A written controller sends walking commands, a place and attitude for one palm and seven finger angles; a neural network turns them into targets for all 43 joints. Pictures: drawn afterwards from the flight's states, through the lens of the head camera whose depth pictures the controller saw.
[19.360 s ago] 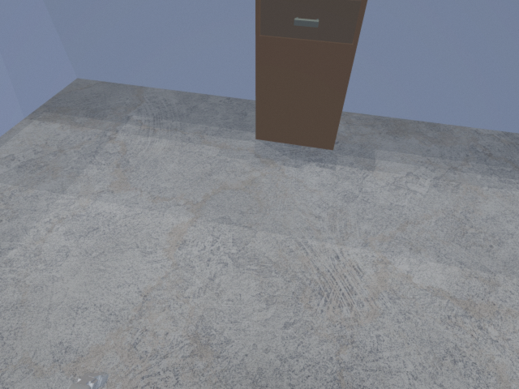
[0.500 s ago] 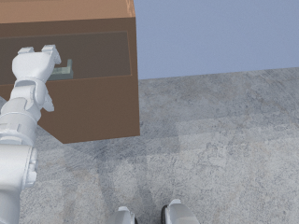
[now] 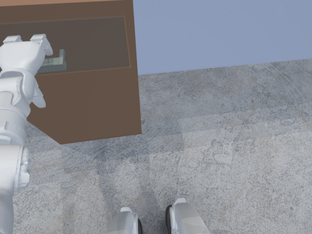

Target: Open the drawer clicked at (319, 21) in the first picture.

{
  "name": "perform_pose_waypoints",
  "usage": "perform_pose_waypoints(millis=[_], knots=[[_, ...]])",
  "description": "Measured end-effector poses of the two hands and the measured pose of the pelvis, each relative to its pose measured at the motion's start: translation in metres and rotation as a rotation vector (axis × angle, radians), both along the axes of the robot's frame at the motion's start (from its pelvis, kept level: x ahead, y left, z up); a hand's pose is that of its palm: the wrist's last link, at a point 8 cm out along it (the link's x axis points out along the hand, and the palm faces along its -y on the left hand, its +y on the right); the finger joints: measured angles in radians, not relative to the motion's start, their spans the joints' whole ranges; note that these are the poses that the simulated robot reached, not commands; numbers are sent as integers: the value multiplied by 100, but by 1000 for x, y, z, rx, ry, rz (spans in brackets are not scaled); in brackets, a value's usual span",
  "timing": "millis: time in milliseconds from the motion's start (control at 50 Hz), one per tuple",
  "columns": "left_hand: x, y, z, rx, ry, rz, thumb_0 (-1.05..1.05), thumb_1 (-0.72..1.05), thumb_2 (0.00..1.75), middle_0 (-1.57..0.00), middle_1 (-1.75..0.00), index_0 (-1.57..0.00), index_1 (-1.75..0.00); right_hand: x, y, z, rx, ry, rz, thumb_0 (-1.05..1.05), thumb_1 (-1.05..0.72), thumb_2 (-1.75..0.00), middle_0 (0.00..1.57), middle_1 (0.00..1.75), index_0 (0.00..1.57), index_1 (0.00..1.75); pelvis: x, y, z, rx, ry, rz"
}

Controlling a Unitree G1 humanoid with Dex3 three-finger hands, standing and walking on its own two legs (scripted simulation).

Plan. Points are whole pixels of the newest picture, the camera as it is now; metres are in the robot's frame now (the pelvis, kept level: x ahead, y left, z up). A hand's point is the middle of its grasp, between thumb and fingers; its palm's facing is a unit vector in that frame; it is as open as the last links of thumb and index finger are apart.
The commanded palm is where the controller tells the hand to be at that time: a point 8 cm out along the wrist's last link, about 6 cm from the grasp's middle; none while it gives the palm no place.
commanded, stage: lift the fingers back up to retry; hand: left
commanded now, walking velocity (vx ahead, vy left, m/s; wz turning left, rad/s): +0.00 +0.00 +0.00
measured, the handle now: (43, 59) +0.57 +0.27 +0.04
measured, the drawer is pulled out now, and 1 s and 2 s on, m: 0.00 0.00 0.00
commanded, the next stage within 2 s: re-aim the fingers above the handle in 0.88 s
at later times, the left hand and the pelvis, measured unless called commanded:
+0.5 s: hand (32, 67) +0.52 +0.27 +0.07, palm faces -0.05 -0.05 -1.00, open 13.8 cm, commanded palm +0.50 +0.27 +0.13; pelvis +0.03 +0.01 +0.03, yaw +0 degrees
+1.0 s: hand (27, 65) +0.50 +0.27 +0.09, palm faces -0.10 -0.03 -0.99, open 13.8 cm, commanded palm +0.50 +0.27 +0.15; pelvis +0.06 +0.00 +0.05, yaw +1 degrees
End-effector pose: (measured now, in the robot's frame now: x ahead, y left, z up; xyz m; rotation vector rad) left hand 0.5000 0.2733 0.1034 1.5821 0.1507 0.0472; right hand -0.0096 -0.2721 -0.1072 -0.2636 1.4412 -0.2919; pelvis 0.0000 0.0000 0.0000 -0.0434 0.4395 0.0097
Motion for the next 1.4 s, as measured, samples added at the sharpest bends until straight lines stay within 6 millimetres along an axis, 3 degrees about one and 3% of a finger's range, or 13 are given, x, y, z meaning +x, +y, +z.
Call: perform_pose_waypoints(millis=[240,440,560,780,960,1060,1180,1400], knots=[[1,1,3,-13,19,3,0,-48,30,-29,-133,-32,-121,4,2,3,1,-8,-8,0,-91,-90,20,30,20,30,3,1,5,-1,-6,-5],[-4,0,11,-50,21,-35,0,-48,30,-30,-123,-32,-120,18,6,20,2,-2,-15,0,-91,-90,20,30,20,30,22,5,22,-5,-42,-2],[0,0,30,-54,-49,-39,0,-49,30,-31,-121,-32,-120,38,6,25,10,-11,-7,0,-91,-90,20,30,20,30,36,8,30,-6,-65,4],[-2,3,56,-39,-28,4,0,-49,30,-32,-121,-33,-121,90,11,31,48,-102,15,0,-91,-90,20,30,20,30,53,8,45,2,-120,4],[-11,0,45,-36,41,-29,0,-49,30,-32,-120,-32,-120,115,7,36,39,-145,45,0,-91,-90,20,30,20,30,56,4,48,9,-133,10],[-11,-7,44,-57,-4,-67,0,-49,30,-32,-120,-32,-120,114,2,35,24,-133,56,0,-91,-90,20,30,20,30,55,1,46,12,-127,13],[-3,2,48,-23,-48,-1,0,-49,30,-32,-120,-32,-120,101,-3,32,23,-102,44,0,-91,-90,20,30,20,30,52,-2,44,13,-109,9],[3,-10,44,-38,59,-1,0,-49,30,-32,-120,-32,-122,71,-4,36,17,-63,-14,0,-91,-90,20,30,20,30,51,-3,47,13,-124,-2]])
